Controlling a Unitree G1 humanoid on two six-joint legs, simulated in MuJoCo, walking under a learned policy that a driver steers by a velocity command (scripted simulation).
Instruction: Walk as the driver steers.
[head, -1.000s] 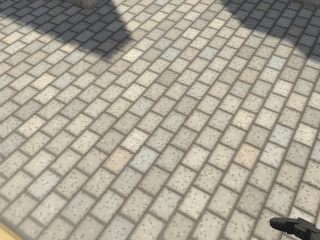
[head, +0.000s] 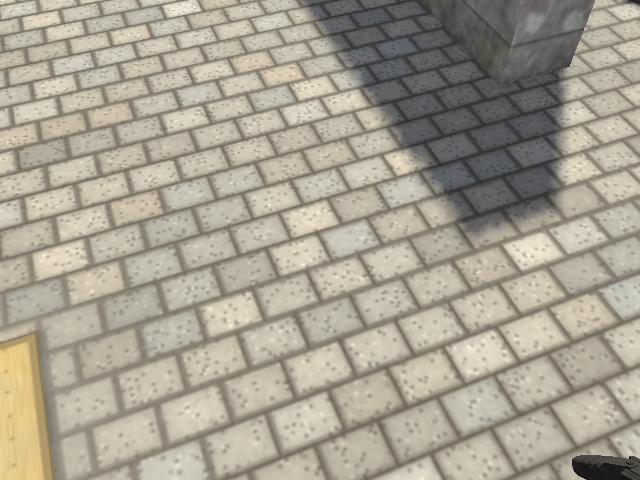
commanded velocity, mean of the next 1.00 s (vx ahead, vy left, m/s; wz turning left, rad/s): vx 0.50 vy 0.00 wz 0.16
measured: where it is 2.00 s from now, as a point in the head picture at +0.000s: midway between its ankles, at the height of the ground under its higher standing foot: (340, 279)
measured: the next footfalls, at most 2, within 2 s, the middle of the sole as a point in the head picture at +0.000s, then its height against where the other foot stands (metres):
left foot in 0.12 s outside the picture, level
right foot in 0.64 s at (378, 430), level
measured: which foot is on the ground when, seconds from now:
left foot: up 0.00-0.10, down 0.12-0.66, up 0.68-1.00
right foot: down 0.00-0.14, up 0.16-0.62, down 0.64-1.00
